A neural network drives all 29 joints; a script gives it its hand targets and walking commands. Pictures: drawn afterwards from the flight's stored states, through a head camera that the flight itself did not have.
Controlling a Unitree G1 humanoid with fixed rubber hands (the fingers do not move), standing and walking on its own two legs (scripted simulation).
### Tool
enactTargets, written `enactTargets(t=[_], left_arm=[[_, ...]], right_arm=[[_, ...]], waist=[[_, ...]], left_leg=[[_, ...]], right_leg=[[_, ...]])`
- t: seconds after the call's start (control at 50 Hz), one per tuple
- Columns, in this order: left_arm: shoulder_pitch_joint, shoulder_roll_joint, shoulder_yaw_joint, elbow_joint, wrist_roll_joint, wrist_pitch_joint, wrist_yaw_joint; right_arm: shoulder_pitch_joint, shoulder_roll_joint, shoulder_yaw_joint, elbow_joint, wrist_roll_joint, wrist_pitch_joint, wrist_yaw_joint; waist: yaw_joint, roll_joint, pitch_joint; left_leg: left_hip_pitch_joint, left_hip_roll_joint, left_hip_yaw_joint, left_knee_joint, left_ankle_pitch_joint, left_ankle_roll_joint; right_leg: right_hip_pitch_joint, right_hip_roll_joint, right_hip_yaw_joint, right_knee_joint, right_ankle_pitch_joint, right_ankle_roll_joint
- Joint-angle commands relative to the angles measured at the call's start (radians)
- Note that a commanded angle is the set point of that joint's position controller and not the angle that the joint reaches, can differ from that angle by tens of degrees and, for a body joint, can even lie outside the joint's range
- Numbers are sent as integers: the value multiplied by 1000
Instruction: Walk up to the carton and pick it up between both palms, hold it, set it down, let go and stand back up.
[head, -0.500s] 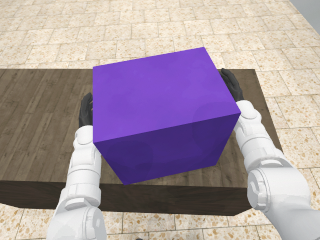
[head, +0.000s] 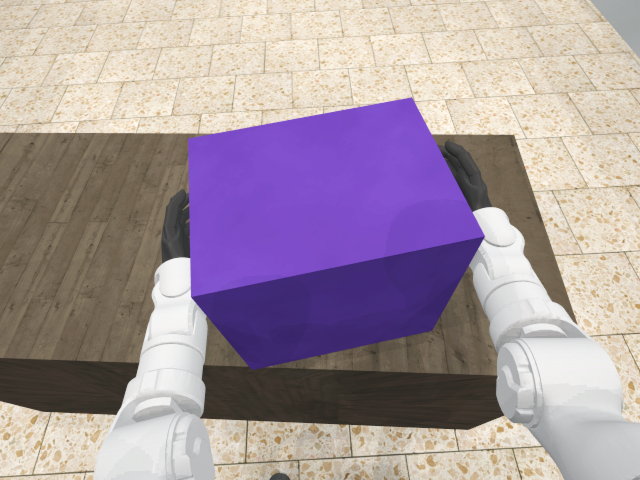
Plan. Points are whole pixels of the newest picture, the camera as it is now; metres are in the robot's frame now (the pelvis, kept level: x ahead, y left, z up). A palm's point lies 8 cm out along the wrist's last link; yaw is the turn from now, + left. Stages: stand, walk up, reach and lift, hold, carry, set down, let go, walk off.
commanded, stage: set down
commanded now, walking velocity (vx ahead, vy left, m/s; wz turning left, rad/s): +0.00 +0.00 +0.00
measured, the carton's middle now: (324, 246) +0.40 +0.03 +0.00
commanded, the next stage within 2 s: none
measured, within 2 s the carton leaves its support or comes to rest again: neither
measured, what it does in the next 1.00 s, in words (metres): stands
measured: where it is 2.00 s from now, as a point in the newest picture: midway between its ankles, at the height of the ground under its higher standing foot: outside the picture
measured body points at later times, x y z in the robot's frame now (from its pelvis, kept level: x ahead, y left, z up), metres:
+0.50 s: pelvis +0.00 +0.00 +0.00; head +0.07 -0.01 +0.44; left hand +0.38 +0.22 +0.03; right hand +0.45 -0.16 +0.06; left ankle +0.00 +0.15 -0.74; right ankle -0.01 -0.08 -0.74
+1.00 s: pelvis +0.00 +0.00 +0.00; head +0.08 -0.01 +0.44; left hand +0.38 +0.21 +0.03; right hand +0.45 -0.16 +0.05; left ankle +0.00 +0.15 -0.74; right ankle -0.01 -0.08 -0.74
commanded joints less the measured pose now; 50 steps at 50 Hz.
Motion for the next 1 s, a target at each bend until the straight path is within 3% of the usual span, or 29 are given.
enactTargets(t=[0.0, 0.26, 0.3, 0.42, 0.56, 0.6, 0.72, 0.74, 0.82, 0.92, 0.98], left_arm=[[-553, -476, -294, -4, 28, -96, -89], [-514, -474, -265, 40, 52, -116, -97], [-499, -470, -255, 46, 57, -117, -101], [-474, -463, -235, 68, 72, -122, -108], [-448, -455, -216, 84, 85, -128, -114], [-439, -447, -205, 86, 92, -128, -116], [-423, -450, -202, 93, 92, -133, -119], [-406, -449, -195, 101, 100, -133, -120], [-396, -413, -173, 116, 104, -136, -120], [-386, -388, -137, 129, 122, -140, -118], [-373, -313, -118, 125, 113, -143, -98]], right_arm=[[-537, 408, 178, -50, -117, -66, 94], [-510, 415, 136, -14, -150, -81, 102], [-482, 413, 121, 5, -162, -82, 102], [-479, 423, 121, 10, -168, -87, 104], [-440, 419, 95, 43, -179, -86, 107], [-435, 425, 97, 35, -186, -83, 107], [-427, 413, 84, 40, -191, -91, 110], [-419, 418, 86, 38, -195, -90, 109], [-405, 356, 51, 58, -206, -85, 103], [-404, 350, 35, 54, -207, -82, 98], [-398, 257, 31, 65, -190, -79, 84]], waist=[[124, -52, -644], [121, -52, -597], [108, -59, -581], [119, -66, -554], [105, -63, -505], [116, -64, -504], [102, -68, -491], [111, -70, -490], [98, -84, -469], [107, -93, -440], [107, -97, -445]], left_leg=[[113, -1, 77, 49, 383, 10], [104, 0, 87, 49, 366, 10], [95, -1, 87, 47, 358, 13], [70, -3, 91, 40, 330, 19], [57, -2, 90, 36, 307, 22], [44, -5, 97, 33, 289, 25], [26, -6, 92, 35, 276, 26], [24, -6, 92, 34, 280, 29], [7, -9, 96, 27, 259, 32], [-26, -14, 103, 22, 227, 39], [-40, -14, 103, 24, 236, 40]], right_leg=[[185, -28, -81, -59, 481, 46], [165, -25, -80, -67, 434, 41], [166, -26, -82, -63, 441, 42], [179, -32, -75, -59, 442, 51], [181, -35, -72, -58, 425, 52], [194, -39, -68, -60, 411, 53], [187, -37, -67, -53, 410, 53], [194, -42, -61, -54, 427, 56], [202, -40, -58, -54, 416, 59], [210, -42, -52, -47, 403, 66], [218, -38, -51, -43, 418, 65]])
